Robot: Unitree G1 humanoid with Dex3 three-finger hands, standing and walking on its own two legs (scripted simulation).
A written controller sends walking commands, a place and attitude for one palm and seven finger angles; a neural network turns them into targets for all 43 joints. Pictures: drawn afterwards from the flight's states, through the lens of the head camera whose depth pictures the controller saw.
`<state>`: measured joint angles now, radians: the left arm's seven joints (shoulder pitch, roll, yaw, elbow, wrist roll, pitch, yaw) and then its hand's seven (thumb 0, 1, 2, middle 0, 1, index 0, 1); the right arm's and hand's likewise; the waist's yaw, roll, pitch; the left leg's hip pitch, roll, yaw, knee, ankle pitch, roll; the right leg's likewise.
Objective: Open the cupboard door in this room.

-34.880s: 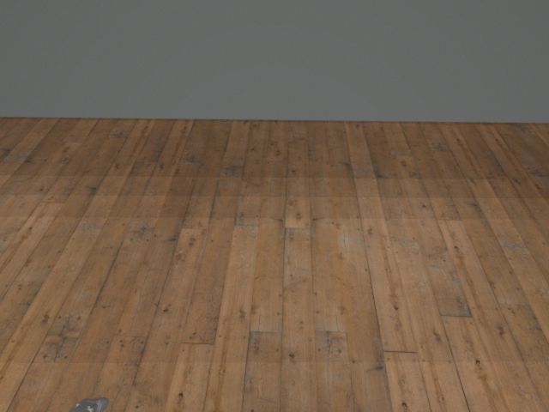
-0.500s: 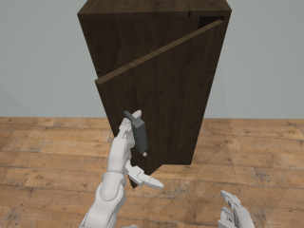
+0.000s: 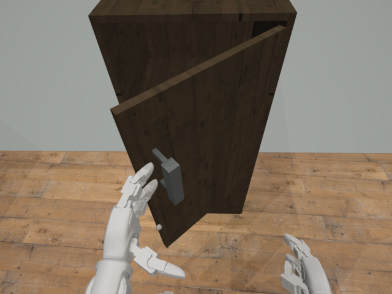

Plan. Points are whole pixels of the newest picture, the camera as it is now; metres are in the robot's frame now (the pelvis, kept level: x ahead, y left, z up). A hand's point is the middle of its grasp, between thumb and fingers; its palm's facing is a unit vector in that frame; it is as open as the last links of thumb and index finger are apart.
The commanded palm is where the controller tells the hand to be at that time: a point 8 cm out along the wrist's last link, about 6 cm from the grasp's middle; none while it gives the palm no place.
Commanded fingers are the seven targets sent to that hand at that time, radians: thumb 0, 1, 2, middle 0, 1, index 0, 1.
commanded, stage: slide the hand sideways off the handle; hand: left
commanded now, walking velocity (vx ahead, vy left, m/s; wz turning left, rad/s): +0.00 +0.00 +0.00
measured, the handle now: (167, 176) +0.33 +0.08 +0.08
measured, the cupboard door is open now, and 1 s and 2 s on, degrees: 43 43 43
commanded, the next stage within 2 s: draw the hand back to the body in 0.42 s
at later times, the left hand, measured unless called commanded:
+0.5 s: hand (125, 252) +0.18 +0.13 +0.08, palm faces +0.01 -1.00 -0.04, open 16.3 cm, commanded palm +0.16 +0.18 +0.08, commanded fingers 0.00 -0.50 0.30 -0.15 -0.30 -0.15 -0.30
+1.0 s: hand (87, 241) +0.18 +0.18 +0.12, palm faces +0.04 -1.00 -0.08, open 16.3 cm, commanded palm +0.15 +0.24 +0.14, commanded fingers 0.00 -0.32 0.38 -0.16 -0.30 -0.16 -0.30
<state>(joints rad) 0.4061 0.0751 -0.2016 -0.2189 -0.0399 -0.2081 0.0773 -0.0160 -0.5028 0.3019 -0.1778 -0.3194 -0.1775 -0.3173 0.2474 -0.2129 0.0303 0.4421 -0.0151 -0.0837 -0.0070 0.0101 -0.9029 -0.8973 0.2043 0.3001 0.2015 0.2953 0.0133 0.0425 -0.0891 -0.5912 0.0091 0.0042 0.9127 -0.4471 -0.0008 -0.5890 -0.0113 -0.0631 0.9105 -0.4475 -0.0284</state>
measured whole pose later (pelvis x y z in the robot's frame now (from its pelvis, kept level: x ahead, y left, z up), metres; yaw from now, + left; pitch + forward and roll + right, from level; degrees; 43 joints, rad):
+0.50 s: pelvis +0.00 -0.01 -0.01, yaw +1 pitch +9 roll -1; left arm 0.60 0.16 -0.01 -0.32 -0.20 -0.29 -0.14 -0.02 -0.50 0.30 -0.15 -0.31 -0.15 -0.31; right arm 0.27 -0.24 0.00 0.44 0.01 -0.14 -0.05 0.01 -0.90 -0.90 0.20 0.30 0.20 0.30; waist 0.02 0.06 -0.11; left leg -0.68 0.02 -0.03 1.01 -0.49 -0.02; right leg -0.66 0.00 -0.10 0.99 -0.49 -0.04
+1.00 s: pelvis +0.01 +0.01 +0.00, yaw +1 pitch +5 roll -2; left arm 0.60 0.22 0.10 -0.45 -0.24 -0.11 -0.16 -0.02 -0.49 0.31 -0.15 -0.30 -0.15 -0.30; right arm 0.28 -0.22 0.04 0.47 0.04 -0.18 -0.07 0.01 -0.90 -0.90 0.21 0.30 0.20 0.30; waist 0.04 0.07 -0.12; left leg -0.54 0.01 -0.02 0.91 -0.46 0.01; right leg -0.51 -0.01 -0.08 0.86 -0.44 -0.01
